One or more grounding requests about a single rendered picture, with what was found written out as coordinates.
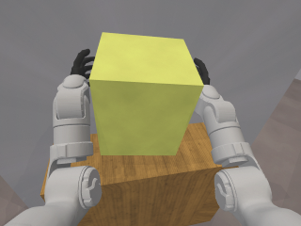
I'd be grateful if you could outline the robot left hand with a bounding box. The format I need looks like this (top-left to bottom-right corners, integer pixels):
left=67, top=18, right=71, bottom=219
left=70, top=49, right=95, bottom=87

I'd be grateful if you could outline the pedestal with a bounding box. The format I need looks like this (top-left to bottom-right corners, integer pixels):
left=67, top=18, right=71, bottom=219
left=40, top=122, right=239, bottom=226

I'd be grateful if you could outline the left robot forearm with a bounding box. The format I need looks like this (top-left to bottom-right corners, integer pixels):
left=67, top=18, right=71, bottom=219
left=44, top=74, right=94, bottom=202

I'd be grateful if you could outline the right robot forearm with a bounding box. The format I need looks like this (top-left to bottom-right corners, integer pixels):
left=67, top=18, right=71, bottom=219
left=194, top=85, right=272, bottom=200

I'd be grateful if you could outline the carton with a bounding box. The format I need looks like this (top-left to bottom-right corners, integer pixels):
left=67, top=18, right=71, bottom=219
left=88, top=32, right=204, bottom=155

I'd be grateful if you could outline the robot left upper arm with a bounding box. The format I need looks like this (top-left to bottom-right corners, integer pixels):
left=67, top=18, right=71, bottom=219
left=4, top=165, right=103, bottom=226

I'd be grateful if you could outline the robot right hand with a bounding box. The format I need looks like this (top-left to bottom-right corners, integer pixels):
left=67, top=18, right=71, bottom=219
left=194, top=57, right=211, bottom=85

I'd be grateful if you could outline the robot right upper arm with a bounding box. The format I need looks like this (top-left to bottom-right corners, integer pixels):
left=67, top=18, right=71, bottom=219
left=214, top=166, right=301, bottom=226

